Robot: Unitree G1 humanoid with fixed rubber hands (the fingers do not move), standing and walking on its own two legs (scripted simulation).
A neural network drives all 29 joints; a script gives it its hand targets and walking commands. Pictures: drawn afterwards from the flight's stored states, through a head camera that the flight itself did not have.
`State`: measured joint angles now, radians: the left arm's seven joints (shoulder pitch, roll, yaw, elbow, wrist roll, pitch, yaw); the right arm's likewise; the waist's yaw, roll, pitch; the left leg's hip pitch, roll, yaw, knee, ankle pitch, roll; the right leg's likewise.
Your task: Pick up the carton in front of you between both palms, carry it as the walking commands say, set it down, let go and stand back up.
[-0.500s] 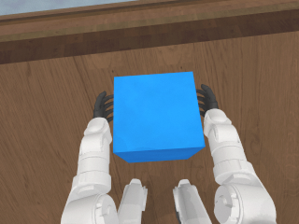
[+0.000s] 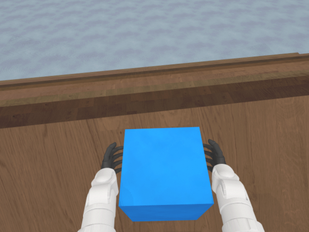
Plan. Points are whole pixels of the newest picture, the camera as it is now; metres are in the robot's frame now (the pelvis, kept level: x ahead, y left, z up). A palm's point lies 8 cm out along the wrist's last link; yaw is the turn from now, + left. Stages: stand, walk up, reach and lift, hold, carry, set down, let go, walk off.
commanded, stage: reach and lift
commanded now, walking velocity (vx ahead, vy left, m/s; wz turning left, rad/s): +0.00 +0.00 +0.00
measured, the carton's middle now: (163, 177) +0.32 +0.01 -0.09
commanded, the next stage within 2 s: hold in 1.28 s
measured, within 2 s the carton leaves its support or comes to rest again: neither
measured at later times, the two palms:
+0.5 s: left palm (101, 167) +0.29 +0.15 +0.06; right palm (230, 166) +0.29 -0.15 +0.06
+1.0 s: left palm (101, 161) +0.30 +0.15 +0.07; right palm (231, 160) +0.30 -0.15 +0.07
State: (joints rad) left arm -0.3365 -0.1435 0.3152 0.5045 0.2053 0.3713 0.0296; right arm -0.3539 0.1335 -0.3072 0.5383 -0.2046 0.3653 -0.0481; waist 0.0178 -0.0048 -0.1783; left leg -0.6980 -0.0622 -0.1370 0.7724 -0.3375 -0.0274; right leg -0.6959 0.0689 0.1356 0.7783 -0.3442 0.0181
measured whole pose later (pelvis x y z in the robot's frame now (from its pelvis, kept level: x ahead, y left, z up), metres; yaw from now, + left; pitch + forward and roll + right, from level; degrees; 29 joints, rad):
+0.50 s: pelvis -0.01 +0.00 +0.03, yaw +0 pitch -3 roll +0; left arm -0.31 -0.16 0.30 0.40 0.29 0.61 -0.01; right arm -0.31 0.16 -0.31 0.41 -0.30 0.61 0.00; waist 0.01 0.00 -0.02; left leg -0.19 -0.04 -0.14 0.48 -0.23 -0.01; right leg -0.18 0.05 0.14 0.48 -0.23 0.02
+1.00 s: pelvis +0.01 +0.00 +0.04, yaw +0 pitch -4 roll +0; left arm -0.27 -0.15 0.24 0.31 0.28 0.66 -0.01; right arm -0.27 0.15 -0.25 0.32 -0.28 0.66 -0.01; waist 0.01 0.00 -0.01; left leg -0.11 -0.04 -0.14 0.39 -0.21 -0.01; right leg -0.11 0.04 0.14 0.39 -0.21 0.01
